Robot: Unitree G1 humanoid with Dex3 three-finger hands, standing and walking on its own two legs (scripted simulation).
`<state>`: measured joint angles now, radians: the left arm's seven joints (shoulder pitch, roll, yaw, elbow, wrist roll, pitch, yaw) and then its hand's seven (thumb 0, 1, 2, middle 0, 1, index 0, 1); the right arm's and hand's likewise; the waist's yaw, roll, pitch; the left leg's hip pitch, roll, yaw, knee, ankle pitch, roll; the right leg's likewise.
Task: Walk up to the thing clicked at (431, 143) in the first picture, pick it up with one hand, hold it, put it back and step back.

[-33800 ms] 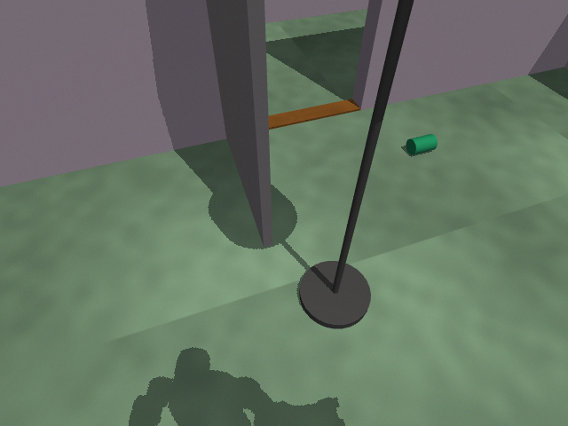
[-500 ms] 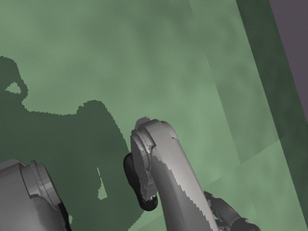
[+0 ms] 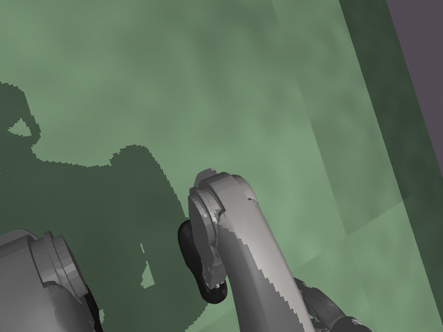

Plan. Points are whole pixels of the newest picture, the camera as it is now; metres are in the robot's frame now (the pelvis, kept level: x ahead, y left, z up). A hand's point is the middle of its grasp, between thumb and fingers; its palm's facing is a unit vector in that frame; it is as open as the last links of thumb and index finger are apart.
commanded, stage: close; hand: left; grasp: from above
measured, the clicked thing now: out of the picture +0.48 +0.31 -0.26
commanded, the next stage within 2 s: settle in 0.20 s
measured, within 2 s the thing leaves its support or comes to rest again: leaves its support in 0.62 s
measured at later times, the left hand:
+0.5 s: hand out of the picture +0.47 +0.30 -0.22, palm faces -0.46 -0.09 -0.88, open 11.0 cm
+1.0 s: hand out of the picture +0.46 +0.32 -0.13, palm faces -0.47 -0.05 -0.88, open 10.9 cm
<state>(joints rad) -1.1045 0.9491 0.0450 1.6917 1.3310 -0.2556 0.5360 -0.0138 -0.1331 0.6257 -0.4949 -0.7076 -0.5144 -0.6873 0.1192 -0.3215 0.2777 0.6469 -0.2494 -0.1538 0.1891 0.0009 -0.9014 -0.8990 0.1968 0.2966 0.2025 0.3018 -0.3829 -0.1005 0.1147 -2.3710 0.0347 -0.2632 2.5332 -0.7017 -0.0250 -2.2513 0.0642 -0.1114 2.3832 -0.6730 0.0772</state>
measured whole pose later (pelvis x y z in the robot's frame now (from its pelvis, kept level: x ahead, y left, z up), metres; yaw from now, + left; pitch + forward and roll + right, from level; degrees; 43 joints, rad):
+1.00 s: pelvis +0.00 +0.00 +0.03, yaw +4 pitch +34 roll -11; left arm -1.01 0.78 -0.01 1.31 1.24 -0.18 0.23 -0.01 -0.08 0.41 -0.69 -0.45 -0.71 -0.42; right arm 0.15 -0.30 0.12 0.64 -0.13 -0.02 0.16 0.00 -0.92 -0.90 0.20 0.30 0.20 0.30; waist -0.26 0.00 -0.02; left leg -2.34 0.02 -0.19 2.41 -0.67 -0.02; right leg -2.22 0.02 -0.07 2.31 -0.69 0.06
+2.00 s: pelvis -0.01 +0.00 +0.18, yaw +10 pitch +31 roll -6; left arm -0.61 0.61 -0.07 0.79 1.04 -0.15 0.00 -0.01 -0.05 0.37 -0.69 -0.42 -0.71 -0.40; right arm 0.15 -0.26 -0.01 0.63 0.00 0.09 0.02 0.00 -0.91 -0.90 0.20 0.30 0.20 0.30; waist -0.11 0.05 -0.17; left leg -1.84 0.04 -0.08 1.91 -0.61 0.00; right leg -1.77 -0.01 -0.02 1.86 -0.63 0.06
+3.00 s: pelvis +0.06 +0.01 +0.43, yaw +12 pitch +10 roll -1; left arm -0.33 0.42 -0.18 0.80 1.02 -0.08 0.06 -0.01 -0.03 0.34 -0.76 -0.28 -0.77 -0.28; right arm 0.25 -0.25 -0.04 0.73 0.04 0.03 -0.05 0.01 -0.91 -0.90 0.20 0.30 0.20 0.30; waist -0.05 0.03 -0.08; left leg -0.64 0.05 0.02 0.84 -0.37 -0.01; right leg -0.61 -0.02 0.02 0.81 -0.37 0.04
